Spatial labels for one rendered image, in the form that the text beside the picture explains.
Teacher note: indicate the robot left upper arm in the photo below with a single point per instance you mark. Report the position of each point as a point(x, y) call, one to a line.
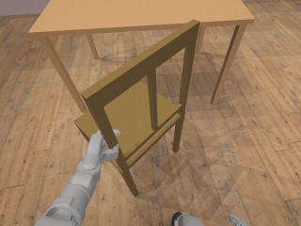
point(51, 221)

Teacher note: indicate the right robot shin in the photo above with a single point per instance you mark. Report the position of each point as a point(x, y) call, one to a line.
point(184, 214)

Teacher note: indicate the left robot hand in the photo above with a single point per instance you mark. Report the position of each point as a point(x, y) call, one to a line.
point(96, 145)

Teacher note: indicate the table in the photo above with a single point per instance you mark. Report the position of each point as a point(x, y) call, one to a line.
point(86, 17)

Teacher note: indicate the left robot forearm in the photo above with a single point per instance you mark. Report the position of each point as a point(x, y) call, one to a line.
point(73, 200)

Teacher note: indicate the right robot hand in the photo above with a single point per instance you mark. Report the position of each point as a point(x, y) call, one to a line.
point(236, 221)

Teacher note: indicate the right robot foot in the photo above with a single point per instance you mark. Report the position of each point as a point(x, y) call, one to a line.
point(175, 216)

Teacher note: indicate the chair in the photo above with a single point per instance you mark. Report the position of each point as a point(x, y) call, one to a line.
point(120, 101)

